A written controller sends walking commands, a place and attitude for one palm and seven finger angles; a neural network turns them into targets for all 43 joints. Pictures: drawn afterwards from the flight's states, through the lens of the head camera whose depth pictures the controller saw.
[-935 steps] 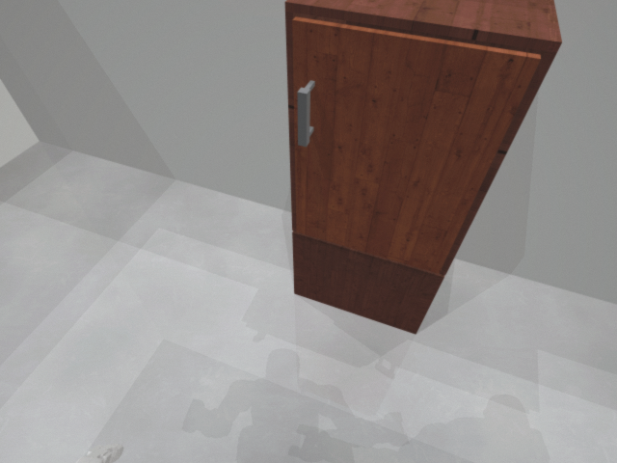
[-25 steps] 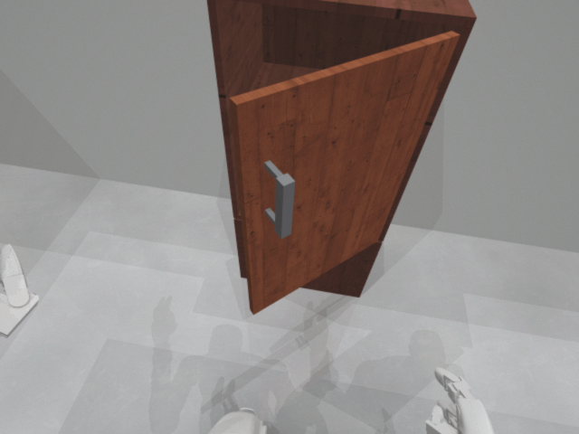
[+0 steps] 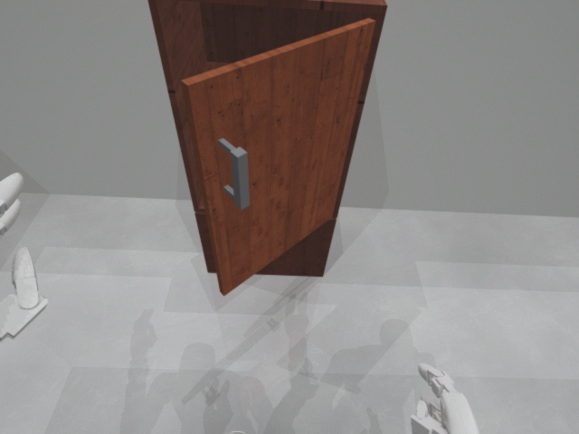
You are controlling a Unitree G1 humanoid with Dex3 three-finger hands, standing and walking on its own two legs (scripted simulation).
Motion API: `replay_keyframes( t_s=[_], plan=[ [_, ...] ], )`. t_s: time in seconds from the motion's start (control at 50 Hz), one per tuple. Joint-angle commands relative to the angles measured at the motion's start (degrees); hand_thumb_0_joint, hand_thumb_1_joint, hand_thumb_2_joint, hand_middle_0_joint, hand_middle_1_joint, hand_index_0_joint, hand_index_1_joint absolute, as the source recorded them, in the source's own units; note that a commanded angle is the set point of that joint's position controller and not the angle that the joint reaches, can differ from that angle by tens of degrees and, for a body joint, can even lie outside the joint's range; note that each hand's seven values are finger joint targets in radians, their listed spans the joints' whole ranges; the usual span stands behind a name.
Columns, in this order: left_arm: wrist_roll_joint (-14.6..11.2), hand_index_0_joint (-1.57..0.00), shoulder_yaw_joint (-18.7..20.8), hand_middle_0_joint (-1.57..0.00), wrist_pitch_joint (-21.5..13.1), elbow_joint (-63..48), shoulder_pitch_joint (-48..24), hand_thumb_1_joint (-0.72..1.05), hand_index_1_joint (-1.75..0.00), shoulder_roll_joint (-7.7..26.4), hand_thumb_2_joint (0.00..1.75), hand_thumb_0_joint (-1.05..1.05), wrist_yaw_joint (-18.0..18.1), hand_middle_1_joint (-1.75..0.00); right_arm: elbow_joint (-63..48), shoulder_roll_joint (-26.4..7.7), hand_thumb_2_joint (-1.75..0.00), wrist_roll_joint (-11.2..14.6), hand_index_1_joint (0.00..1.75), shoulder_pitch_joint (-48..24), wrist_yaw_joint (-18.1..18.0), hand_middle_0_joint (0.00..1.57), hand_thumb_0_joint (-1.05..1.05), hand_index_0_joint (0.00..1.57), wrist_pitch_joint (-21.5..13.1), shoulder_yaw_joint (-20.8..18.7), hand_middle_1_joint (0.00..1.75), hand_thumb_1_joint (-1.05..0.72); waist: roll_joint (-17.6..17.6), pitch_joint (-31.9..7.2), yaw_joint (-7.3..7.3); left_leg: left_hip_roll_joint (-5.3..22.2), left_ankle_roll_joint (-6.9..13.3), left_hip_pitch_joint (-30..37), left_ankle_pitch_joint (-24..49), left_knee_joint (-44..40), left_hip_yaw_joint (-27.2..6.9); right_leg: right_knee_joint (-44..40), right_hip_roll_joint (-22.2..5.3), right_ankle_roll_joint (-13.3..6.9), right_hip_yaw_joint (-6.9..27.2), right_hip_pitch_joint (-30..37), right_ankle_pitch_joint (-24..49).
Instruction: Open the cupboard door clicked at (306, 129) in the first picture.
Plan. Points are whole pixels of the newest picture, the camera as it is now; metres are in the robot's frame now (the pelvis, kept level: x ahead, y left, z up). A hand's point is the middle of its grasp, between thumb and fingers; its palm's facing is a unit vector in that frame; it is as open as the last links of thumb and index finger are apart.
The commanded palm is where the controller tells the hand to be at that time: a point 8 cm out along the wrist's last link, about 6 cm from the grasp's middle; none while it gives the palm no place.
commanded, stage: stop stepping back and stand still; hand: left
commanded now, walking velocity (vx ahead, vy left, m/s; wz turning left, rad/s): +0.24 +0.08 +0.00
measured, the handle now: (233, 174) +0.52 +0.14 +0.06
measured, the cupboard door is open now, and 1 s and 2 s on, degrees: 44 44 44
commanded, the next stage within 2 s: let the arm hang, fingers relaxed in 0.60 s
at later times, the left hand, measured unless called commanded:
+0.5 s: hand out of the picture +0.14 +0.29 +0.16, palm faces +0.51 -0.76 -0.40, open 7.5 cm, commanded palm +0.08 +0.32 +0.19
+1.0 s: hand out of the picture -0.02 +0.19 -0.17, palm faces +0.10 -0.98 -0.17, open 7.2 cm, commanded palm none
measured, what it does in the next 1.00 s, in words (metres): steps on the spot: left foot, then left foot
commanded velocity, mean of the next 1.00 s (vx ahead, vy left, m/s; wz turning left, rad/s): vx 0.07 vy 0.02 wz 0.00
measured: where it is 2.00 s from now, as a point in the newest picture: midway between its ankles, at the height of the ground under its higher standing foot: outside the picture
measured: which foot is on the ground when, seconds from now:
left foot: up 0.00-0.00, down 0.02-0.22, up 0.24-0.40, down 0.42-1.00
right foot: down 0.00-1.00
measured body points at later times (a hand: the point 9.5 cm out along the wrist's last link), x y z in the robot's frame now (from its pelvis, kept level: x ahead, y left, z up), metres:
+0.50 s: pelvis -0.05 +0.01 +0.00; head -0.06 +0.02 +0.45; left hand +0.11 +0.33 +0.18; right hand +0.10 -0.23 -0.09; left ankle -0.03 +0.12 -0.73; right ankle -0.07 -0.11 -0.73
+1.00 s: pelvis -0.07 +0.01 +0.00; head -0.05 +0.03 +0.45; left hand -0.03 +0.24 -0.15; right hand +0.02 -0.24 -0.13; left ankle -0.03 +0.12 -0.73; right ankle -0.07 -0.11 -0.73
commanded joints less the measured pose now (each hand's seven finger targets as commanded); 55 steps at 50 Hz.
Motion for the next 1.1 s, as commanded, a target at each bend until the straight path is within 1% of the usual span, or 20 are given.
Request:
replay_keyframes(
  t_s=[0.0,0.04,0.08,0.14,0.16,0.2,0.22,0.28,0.34,0.4,0.46,0.58,0.66,0.68,0.72,0.8,0.84,0.94,1.02,1.08],
  plan=[
    [-0.9,-0.2,9.4,-0.2,-0.5,-9.3,-1.6,0.9,-0.3,9.8,0.9,0.0,2.0,-0.3,-10.0,-9.2,-0.9,0.8,0.3,-4.3,-2.4,0.2,0.0,0.2,-3.8,-3.1,0.3,-0.9,7.1,-6.1,-1.03,3.3,2.8,20.2,25.4,-13.2,-3.8,3.4,-4.8,0.6,-2.3,-6.0,28.6],
    [-0.7,-0.2,9.6,-0.2,-1.3,-10.7,0.3,0.9,-0.3,10.8,0.9,0.0,2.4,-0.3,-9.7,-8.9,-0.9,0.3,0.3,-2.8,-1.9,0.2,0.0,0.2,-5.3,-3.2,0.3,-0.9,14.1,-9.9,-0.42,8.6,4.9,24.9,26.3,-17.3,-13.5,6.0,-0.6,1.0,-2.9,-9.4,3.1],
    [-0.5,-0.2,9.3,-0.2,-1.8,-13.2,-0.8,0.9,-0.3,10.6,0.9,0.0,2.5,-0.3,-9.2,-9.1,-0.9,-0.6,0.3,-3.5,-1.7,0.2,0.0,0.2,-6.7,-3.5,0.3,-0.9,15.1,-6.4,-0.14,10.5,5.5,13.9,-1.4,-26.3,-18.1,8.0,-0.4,0.1,-1.8,-4.7,-6.2],
    [0.3,-0.2,8.9,-0.2,-1.5,-10.3,2.7,0.9,-0.3,8.9,0.9,0.0,3.0,-0.3,-9.8,-9.1,-0.9,-0.3,0.3,-3.5,-1.4,0.2,0.0,0.2,-6.2,-3.6,0.3,-0.9,12.3,-1.3,-0.69,5.0,2.3,0.5,-19.1,-26.1,-9.7,-3.3,-1.1,-1.6,-4.1,3.8,-2.3],
    [0.4,-0.2,9.0,-0.2,-1.4,-8.4,3.6,0.9,-0.3,8.7,0.9,0.0,2.9,-0.3,-9.9,-8.9,-0.9,-0.3,0.3,-3.5,-1.2,0.2,0.0,0.2,-5.5,-4.0,0.3,-0.9,6.9,-0.8,-0.86,1.7,0.9,1.6,-16.3,-18.6,-5.7,-8.5,-3.7,-2.7,-1.6,0.2,-6.7],
    [0.3,-0.2,8.7,-0.2,-2.0,-7.9,3.7,0.9,-0.3,8.9,0.9,0.0,2.9,-0.3,-8.6,-9.1,-0.9,-0.3,0.3,-2.3,-1.0,0.2,0.0,0.2,-4.3,-5.3,0.3,-0.9,-8.9,1.0,-0.97,-2.0,-0.6,6.5,-6.3,10.0,-3.6,-20.0,-18.9,-9.8,18.6,-16.9,-20.0],
    [0.5,-0.2,8.3,-0.2,-1.9,-6.1,1.4,0.9,-0.3,7.9,0.9,0.0,3.1,-0.3,-7.4,-9.3,-0.9,-0.5,0.3,-1.3,-1.0,0.2,0.0,0.2,-3.9,-5.4,0.3,-0.9,-9.2,3.2,-1.47,-1.0,-0.5,1.4,-6.3,18.2,-3.9,-19.7,-21.2,-10.8,20.5,-18.1,-17.2],
    [1.7,-0.2,6.2,-0.2,-3.2,-4.3,-9.1,0.9,-0.3,7.9,0.9,0.0,3.0,-0.3,-6.7,-8.8,-0.9,-0.3,0.3,-1.4,-1.5,0.2,0.0,0.2,-5.2,-4.4,0.3,-0.9,-4.0,3.4,-2.48,2.7,1.3,2.9,-7.7,8.5,-2.8,-13.5,-17.2,-7.2,10.0,-14.4,-8.2],
    [2.5,-0.2,5.0,-0.2,-3.4,-1.9,-9.1,0.9,-0.3,6.4,0.9,0.0,3.6,-0.3,-6.1,-8.3,-0.9,-0.3,0.3,-1.1,-2.7,0.2,0.0,0.2,-6.9,-4.3,0.3,-0.9,-2.8,2.9,-1.41,0.1,2.8,13.8,-6.3,-8.2,2.3,-9.3,-12.8,-5.6,6.5,-13.3,-7.4],
    [1.8,-0.2,5.7,-0.2,-3.9,-7.1,-8.7,0.9,-0.3,7.0,0.9,0.0,3.6,-0.3,-8.0,-10.1,-0.9,0.0,0.3,-1.8,-2.7,0.2,0.0,0.2,-7.6,-4.9,0.3,-0.9,4.2,0.6,-0.52,5.9,5.3,17.0,2.0,-13.9,-6.7,0.5,-5.6,-1.6,1.3,-9.7,6.9],
    [1.9,-0.2,6.7,-0.2,-4.1,-9.1,-8.0,0.9,-0.3,7.5,0.9,0.0,2.9,-0.3,-7.0,-8.4,-0.9,-0.3,0.3,-1.8,-2.0,0.2,0.0,0.2,-7.8,-3.7,0.3,-0.9,11.3,-0.1,-1.08,11.0,7.3,14.2,3.1,-20.0,-15.5,8.8,-1.6,0.9,-5.1,-9.1,3.4],
    [1.4,-0.2,7.0,-0.2,-3.4,-6.8,-1.3,0.9,-0.3,6.0,0.9,0.0,2.8,-0.3,-7.3,-8.3,-0.9,0.0,0.3,-0.9,-0.5,0.2,0.0,0.2,-8.4,-3.7,0.3,-0.9,5.0,-5.0,-0.83,4.7,2.6,13.6,12.4,-10.9,-3.3,-1.0,-4.1,-0.7,-1.0,-0.3,20.0],
    [0.6,-0.2,7.5,-0.2,-3.0,-5.0,-0.8,0.9,-0.3,6.2,0.9,0.0,2.5,-0.3,-7.7,-7.4,-0.9,0.0,0.3,-1.6,-0.3,0.2,0.0,0.2,-6.6,-3.3,0.3,-0.9,1.2,-5.3,-1.28,3.0,1.3,15.2,10.7,-9.8,-1.7,-3.4,-6.1,-1.1,1.8,-2.3,23.5],
    [4.9,-0.2,-18.9,-0.2,5.1,36.9,-7.7,0.9,-0.3,-4.4,0.9,0.0,-4.8,-0.3,6.1,-13.1,-0.9,1.0,0.3,-5.0,4.1,0.2,0.0,0.2,-9.7,-6.4,0.3,-0.9,0.7,-2.5,-3.61,4.5,1.3,13.8,16.9,-1.6,-1.9,3.3,-9.6,-1.7,-1.8,-11.1,26.2],
    [6.0,-0.2,-17.6,-0.2,11.8,40.7,-9.0,0.9,-0.3,-5.9,0.9,0.0,-6.6,-0.3,6.2,-11.9,-0.9,-0.1,0.3,0.1,3.8,0.2,0.0,0.2,-2.7,-6.0,0.3,-0.9,0.0,-4.0,-1.77,5.4,2.9,11.7,14.3,-5.1,-4.3,4.2,-8.3,-1.7,-1.6,-10.7,19.3],
    [5.9,-0.2,-18.3,-0.2,11.7,54.3,-15.0,0.9,-0.3,-3.9,0.9,0.0,-7.0,-0.3,6.9,-10.9,-0.9,-1.1,0.3,-2.6,3.5,0.2,0.0,0.2,1.0,-3.9,0.3,-0.9,-12.8,-1.8,-0.51,3.5,3.9,8.5,9.1,-6.0,-6.3,-0.1,-9.5,-2.5,0.5,-8.1,12.9],
    [5.4,-0.2,-19.3,-0.2,12.1,62.3,-18.2,0.9,-0.3,-4.0,0.9,0.0,-6.6,-0.3,9.1,-9.8,-0.9,-1.4,0.3,-2.0,3.4,0.2,0.0,0.2,2.4,-3.6,0.3,-0.9,-10.9,-0.9,-1.32,1.8,2.8,12.3,9.0,-5.6,-4.4,-2.4,-11.5,-3.7,1.7,-10.0,13.6],
    [4.5,-0.2,-21.3,-0.2,12.7,79.3,-17.2,0.9,-0.3,-6.3,0.9,0.0,-6.0,-0.3,15.4,-8.2,-0.9,-1.4,0.3,-1.1,2.7,0.2,0.0,0.2,3.7,-2.3,0.3,-0.9,8.4,0.2,-0.24,3.9,2.9,11.6,7.1,-14.3,-7.2,-3.2,-7.9,-1.6,-0.6,-3.7,8.7],
    [4.2,-0.2,-21.2,-0.2,12.6,87.2,-15.2,0.9,-0.3,-8.2,0.9,0.0,-6.0,-0.3,19.4,-6.6,-0.9,-1.3,0.3,2.2,2.0,0.2,0.0,0.2,4.3,-2.5,0.3,-0.9,10.4,1.3,-0.38,3.7,2.7,11.5,-0.3,-16.1,-7.2,-6.5,-8.0,-2.6,-0.8,-2.8,6.4],
    [4.1,-0.2,-21.6,-0.2,12.3,91.1,-13.9,0.9,-0.3,-8.8,0.9,0.0,-6.0,-0.3,21.8,-6.3,-0.9,-0.9,0.3,5.3,1.7,0.2,0.0,0.2,4.4,-2.7,0.3,-0.9,5.4,1.3,-0.62,4.0,2.8,13.4,0.1,-16.3,-7.2,-7.7,-8.0,-2.7,-1.4,-3.1,6.5]
  ],
)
